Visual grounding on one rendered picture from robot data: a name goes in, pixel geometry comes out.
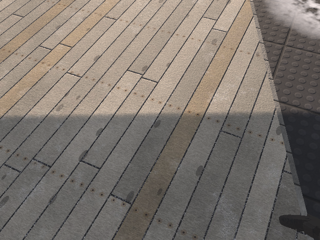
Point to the right robot hand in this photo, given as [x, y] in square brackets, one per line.
[309, 224]

